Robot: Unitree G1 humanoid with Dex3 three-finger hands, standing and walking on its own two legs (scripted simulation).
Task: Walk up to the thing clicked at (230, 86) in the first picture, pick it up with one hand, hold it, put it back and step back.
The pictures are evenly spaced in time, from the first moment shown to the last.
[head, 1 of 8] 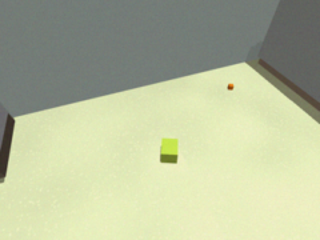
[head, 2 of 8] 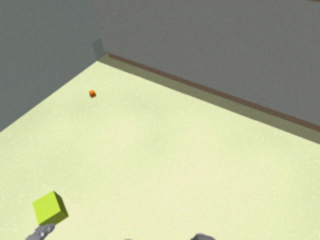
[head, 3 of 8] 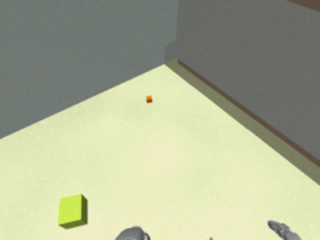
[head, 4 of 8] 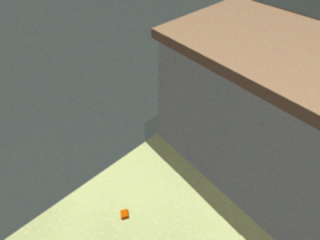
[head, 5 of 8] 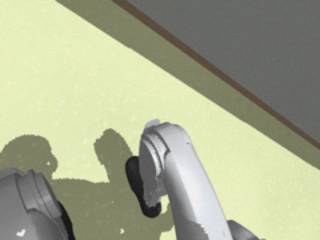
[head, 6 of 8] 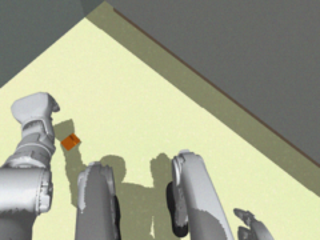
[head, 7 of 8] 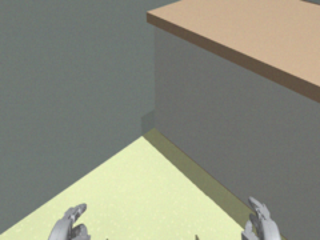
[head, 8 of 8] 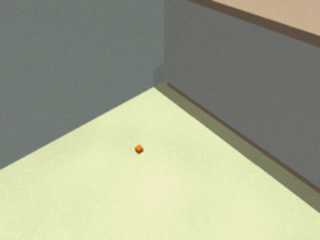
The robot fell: no
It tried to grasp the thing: yes
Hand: left
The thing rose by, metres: 0.68
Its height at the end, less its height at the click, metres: +0.00
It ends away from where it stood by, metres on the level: 0.21
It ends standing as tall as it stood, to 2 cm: yes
